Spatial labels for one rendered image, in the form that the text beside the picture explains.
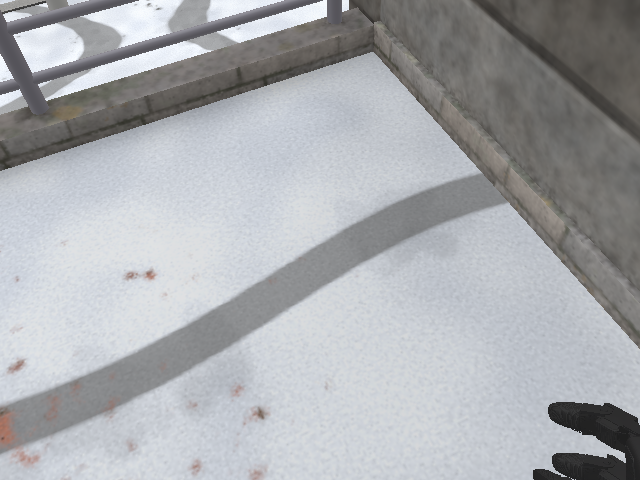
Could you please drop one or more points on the right robot hand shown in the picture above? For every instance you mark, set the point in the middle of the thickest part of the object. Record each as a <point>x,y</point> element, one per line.
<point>612,426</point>

